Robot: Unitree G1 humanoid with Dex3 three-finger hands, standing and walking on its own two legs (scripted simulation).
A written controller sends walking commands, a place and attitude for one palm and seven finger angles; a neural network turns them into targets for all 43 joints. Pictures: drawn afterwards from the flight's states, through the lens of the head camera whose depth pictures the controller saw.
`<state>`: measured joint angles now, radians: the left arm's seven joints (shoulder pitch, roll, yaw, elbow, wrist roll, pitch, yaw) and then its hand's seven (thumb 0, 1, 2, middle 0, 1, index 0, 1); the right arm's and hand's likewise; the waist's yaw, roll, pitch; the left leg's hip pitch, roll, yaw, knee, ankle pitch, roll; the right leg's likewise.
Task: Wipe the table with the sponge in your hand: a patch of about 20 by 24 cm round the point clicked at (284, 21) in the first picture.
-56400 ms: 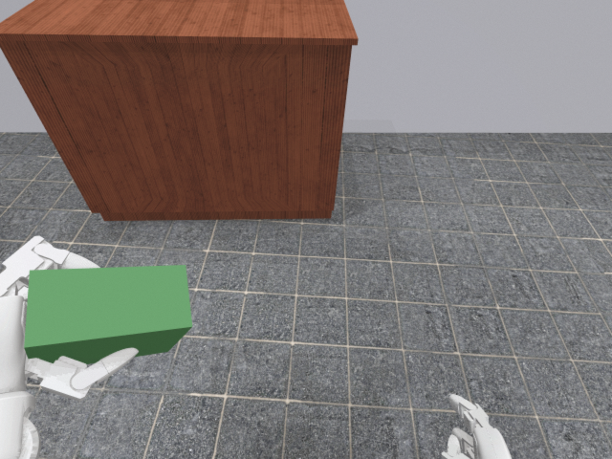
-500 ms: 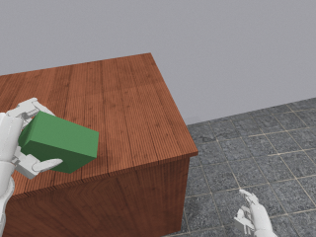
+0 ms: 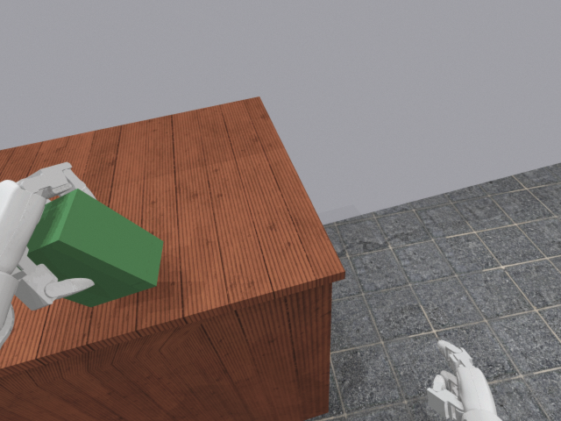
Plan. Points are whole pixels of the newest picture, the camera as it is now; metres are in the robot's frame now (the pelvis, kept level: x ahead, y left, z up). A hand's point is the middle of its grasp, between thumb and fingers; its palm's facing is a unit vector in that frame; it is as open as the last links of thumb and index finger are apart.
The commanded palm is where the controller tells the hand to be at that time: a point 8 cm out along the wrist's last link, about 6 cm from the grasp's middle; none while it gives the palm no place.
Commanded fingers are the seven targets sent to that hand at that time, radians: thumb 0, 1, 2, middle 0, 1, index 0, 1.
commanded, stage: turn the palm down, sponge in hand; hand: left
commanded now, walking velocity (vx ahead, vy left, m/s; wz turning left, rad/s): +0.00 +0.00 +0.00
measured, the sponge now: (100, 261) +0.24 +0.26 +0.16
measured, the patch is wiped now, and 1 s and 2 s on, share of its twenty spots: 0.00 0.00 0.00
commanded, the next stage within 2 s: move the sponge above the wiping area in 1.10 s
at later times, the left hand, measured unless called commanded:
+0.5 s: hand (9, 226) +0.22 +0.31 +0.25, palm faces +0.27 -0.10 -0.96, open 10.5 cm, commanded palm +0.16 +0.31 +0.31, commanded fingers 0.00 0.10 1.30 -1.20 -1.60 -1.20 -1.60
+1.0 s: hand (14, 231) +0.21 +0.30 +0.25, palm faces +0.26 -0.04 -0.96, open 10.5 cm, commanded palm +0.16 +0.30 +0.31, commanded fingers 0.00 0.10 1.30 -1.20 -1.60 -1.20 -1.60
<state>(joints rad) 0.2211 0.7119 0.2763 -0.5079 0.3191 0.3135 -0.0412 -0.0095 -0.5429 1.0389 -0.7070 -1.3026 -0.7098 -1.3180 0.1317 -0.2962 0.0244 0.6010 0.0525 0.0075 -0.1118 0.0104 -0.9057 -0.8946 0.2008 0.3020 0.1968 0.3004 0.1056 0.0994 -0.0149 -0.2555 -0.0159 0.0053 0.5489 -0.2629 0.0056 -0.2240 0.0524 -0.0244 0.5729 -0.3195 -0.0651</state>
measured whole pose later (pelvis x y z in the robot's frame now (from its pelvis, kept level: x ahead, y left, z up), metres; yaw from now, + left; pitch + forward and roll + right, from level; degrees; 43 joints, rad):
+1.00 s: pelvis -0.03 +0.02 +0.01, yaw +0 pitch -4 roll +1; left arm -0.03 0.73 0.08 -0.46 0.69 0.44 -0.18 -0.01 -0.54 1.04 -0.71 -1.30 -0.71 -1.32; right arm -0.02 -0.28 0.08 0.64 0.06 0.06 -0.07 0.01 -0.90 -0.89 0.20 0.30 0.20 0.30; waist 0.16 0.13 0.02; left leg -0.19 -0.04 0.02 0.42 -0.15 0.03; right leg -0.17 0.02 -0.01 0.47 -0.23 -0.04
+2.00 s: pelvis -0.02 +0.01 +0.01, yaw +0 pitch -4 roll +1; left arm -0.04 0.64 -0.02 -0.39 0.74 0.44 -0.15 -0.01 -0.54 1.04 -0.71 -1.30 -0.71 -1.32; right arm 0.00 -0.29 0.06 0.63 0.06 0.06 -0.06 0.01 -0.91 -0.89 0.20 0.30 0.20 0.30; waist 0.14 0.13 0.01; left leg -0.18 -0.03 0.02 0.42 -0.17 0.02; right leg -0.16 0.04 -0.01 0.48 -0.25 -0.06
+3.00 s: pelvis -0.01 +0.00 +0.01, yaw +0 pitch -3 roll +1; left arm -0.08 0.55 -0.12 -0.28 0.81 0.48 -0.12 -0.01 -0.54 1.04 -0.71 -1.30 -0.71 -1.32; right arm 0.00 -0.28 0.06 0.63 0.06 0.09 -0.05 0.01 -0.91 -0.89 0.20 0.30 0.20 0.30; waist 0.13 0.13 -0.01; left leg -0.17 -0.03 0.01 0.42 -0.19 0.01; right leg -0.15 0.04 -0.01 0.48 -0.26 -0.07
